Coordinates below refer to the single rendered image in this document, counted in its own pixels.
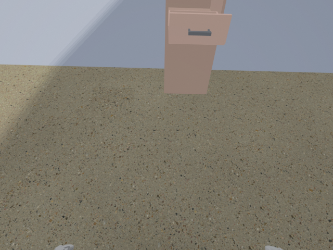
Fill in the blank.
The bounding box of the handle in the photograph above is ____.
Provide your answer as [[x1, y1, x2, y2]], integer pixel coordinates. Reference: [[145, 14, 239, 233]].
[[188, 29, 212, 36]]

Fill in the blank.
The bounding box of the cabinet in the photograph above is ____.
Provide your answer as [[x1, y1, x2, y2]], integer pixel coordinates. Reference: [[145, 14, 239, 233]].
[[164, 0, 226, 94]]

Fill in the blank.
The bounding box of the drawer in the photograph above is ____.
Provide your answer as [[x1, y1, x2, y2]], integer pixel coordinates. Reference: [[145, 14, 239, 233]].
[[169, 10, 232, 45]]

